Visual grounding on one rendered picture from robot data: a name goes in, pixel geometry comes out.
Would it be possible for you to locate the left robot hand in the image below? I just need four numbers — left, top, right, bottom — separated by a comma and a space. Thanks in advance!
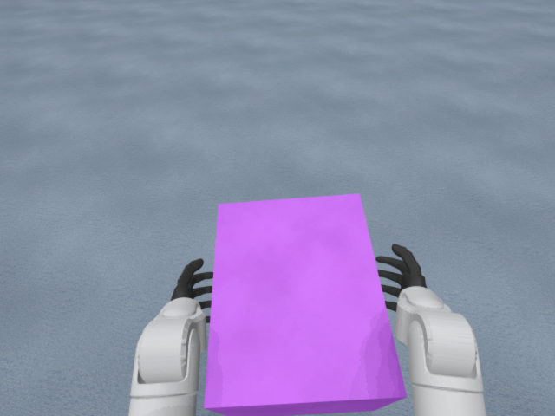
171, 259, 213, 323

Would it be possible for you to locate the right robot hand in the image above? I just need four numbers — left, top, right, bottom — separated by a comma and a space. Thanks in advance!
375, 244, 427, 312

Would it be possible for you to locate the carton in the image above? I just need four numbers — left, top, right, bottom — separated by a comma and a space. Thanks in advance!
204, 193, 407, 416

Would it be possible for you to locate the robot left forearm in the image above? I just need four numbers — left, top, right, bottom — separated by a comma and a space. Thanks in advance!
128, 297, 207, 416

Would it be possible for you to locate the robot right forearm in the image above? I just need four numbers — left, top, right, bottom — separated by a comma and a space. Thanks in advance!
395, 286, 486, 416

